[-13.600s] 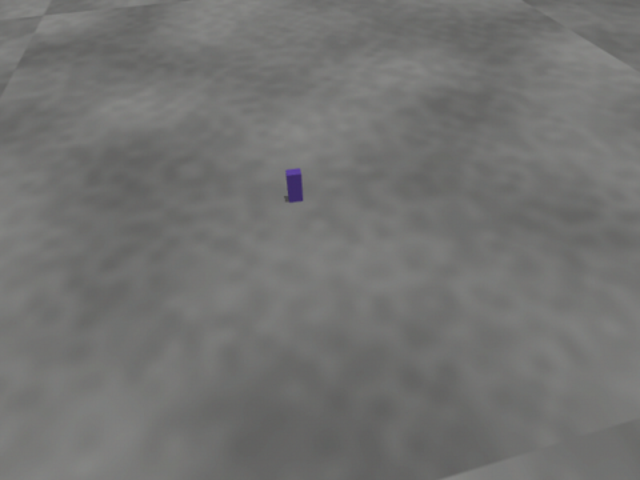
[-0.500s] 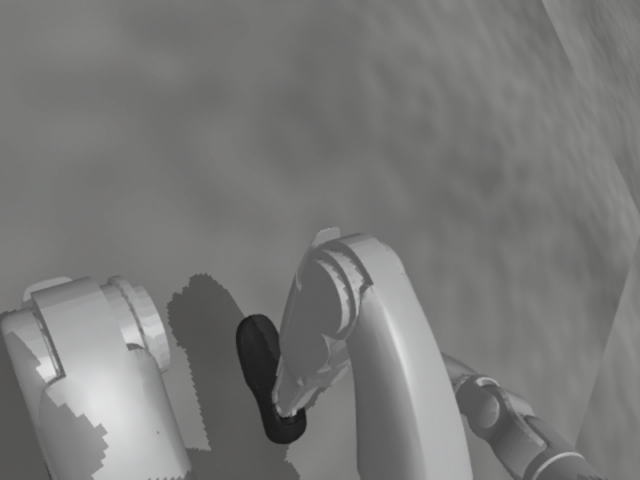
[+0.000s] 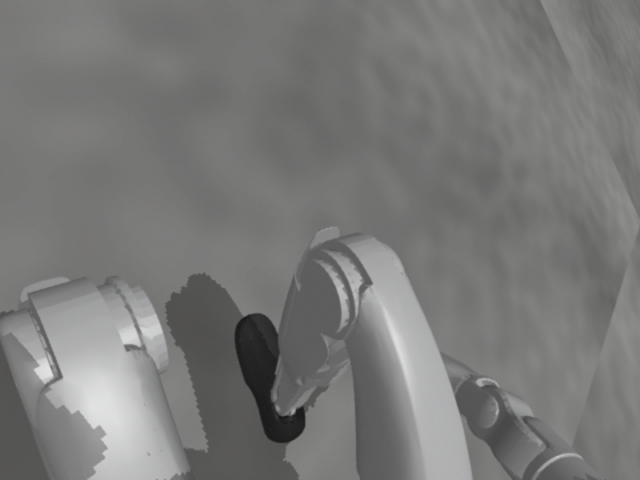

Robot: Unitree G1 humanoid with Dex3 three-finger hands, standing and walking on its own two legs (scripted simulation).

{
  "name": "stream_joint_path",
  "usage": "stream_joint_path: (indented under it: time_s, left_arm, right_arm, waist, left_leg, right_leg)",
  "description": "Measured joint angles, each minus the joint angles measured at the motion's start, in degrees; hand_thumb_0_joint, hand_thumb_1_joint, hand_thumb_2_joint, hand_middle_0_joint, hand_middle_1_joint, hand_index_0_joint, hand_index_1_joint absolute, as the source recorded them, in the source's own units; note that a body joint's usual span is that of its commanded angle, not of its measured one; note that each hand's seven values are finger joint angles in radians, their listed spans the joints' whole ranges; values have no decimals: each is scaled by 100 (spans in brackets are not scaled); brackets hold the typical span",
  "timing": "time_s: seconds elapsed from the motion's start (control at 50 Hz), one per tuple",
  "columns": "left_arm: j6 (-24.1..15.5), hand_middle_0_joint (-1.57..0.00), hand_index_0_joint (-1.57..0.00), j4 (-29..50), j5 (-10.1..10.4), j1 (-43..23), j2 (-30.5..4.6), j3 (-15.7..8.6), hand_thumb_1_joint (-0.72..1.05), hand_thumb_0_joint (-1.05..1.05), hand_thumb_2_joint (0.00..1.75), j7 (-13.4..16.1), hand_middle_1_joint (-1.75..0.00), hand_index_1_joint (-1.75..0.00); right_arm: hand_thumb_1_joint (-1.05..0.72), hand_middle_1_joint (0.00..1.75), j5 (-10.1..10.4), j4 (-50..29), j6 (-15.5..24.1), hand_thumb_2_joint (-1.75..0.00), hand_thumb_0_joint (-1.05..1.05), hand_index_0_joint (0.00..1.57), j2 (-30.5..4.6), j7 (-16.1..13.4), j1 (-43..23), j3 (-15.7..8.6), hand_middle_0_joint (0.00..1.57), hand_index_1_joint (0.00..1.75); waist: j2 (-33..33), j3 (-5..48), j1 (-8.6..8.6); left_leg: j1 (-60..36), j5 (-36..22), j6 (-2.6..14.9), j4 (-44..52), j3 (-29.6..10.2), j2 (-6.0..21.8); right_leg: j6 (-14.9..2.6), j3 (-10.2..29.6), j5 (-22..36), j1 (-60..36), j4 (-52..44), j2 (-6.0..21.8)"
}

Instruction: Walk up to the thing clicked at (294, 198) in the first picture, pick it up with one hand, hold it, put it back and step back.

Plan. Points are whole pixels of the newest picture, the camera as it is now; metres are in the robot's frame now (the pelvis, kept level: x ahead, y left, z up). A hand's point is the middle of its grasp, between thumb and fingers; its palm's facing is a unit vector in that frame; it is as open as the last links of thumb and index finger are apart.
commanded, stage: close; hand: left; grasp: from the side
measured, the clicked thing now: out of the picture +0.43 +0.27 -0.20
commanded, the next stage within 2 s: settle in 0.26 s
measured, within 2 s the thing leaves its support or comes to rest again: leaves its support in 0.56 s
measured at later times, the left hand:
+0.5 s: hand out of the picture +0.41 +0.29 -0.18, palm faces +0.38 -0.93 +0.00, open 8.3 cm
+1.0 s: hand out of the picture +0.40 +0.30 -0.09, palm faces +0.36 -0.93 -0.03, open 8.5 cm
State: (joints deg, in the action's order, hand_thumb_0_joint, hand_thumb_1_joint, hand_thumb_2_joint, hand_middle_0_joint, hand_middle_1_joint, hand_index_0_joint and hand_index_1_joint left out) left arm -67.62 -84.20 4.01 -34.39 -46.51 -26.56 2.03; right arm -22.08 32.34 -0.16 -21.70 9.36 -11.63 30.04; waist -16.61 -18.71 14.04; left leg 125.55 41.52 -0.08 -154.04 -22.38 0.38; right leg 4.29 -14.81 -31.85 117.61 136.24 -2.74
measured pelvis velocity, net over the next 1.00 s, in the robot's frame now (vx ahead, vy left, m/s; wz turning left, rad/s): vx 0.01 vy -0.01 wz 0.05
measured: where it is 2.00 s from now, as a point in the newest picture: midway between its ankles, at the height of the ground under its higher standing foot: (200, 448)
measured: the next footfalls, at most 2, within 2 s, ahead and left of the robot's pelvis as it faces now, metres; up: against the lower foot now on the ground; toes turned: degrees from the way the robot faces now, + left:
none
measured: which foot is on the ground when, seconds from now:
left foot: down 0.00-1.00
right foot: down 0.00-1.00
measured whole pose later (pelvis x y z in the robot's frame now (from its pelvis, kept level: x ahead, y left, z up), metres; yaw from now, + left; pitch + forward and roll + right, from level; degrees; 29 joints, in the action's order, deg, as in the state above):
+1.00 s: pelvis +0.01 -0.01 +0.02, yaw +3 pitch +17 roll -16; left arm -53.8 -61.9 4.9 -30.6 -37.0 -22.5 -1.3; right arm -15.4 33.9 -1.8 -20.4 9.7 -4.9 19.3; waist -9.8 -8.9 10.5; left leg 127.7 40.1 -0.1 -148.8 -17.2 0.1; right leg 3.1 -11.5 -33.2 120.5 135.0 -0.4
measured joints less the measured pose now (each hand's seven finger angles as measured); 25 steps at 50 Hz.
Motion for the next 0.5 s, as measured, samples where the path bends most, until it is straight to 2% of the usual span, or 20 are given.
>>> stream_joint_path:
  time_s: [0.24, 0.5]
  left_arm:
    - [68, -85, -86, 26, -41, -48, -9, -53, -5, -1, 77, 28, -94, -95]
    - [144, -86, -86, 108, -34, -94, -47, -79, -13, -1, 86, -29, -101, -102]
  right_arm:
    - [-90, 30, 15, -43, -49, -89, 0, 20, -1, -2, 0, -1, 20, 30]
    - [-91, 30, 43, -52, -87, -90, 0, 20, 6, -12, 48, -14, 20, 30]
  waist:
    - [-10, -25, 12]
    - [6, -11, 0]
  left_leg:
    - [-1, -15, 14, 5, 9, -10]
    - [30, -14, 41, 23, 37, 2]
  right_leg:
    - [6, 2, -5, -19, -3, 10]
    - [-10, 14, -15, -4, -22, 12]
